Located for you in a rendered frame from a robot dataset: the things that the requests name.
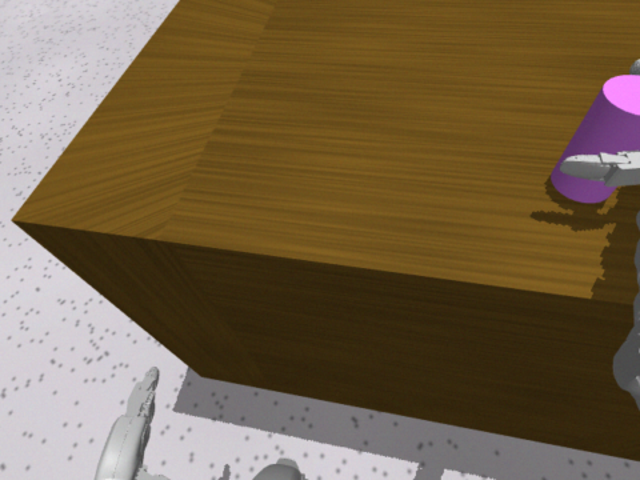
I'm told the right robot hand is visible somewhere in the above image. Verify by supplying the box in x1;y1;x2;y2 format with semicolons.
560;59;640;187

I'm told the can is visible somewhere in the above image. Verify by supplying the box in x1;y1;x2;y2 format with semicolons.
551;75;640;203

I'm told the right robot arm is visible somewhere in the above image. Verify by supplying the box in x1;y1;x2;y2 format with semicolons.
613;211;640;411

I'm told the left robot hand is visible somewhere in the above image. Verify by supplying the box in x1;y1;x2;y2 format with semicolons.
94;367;170;480

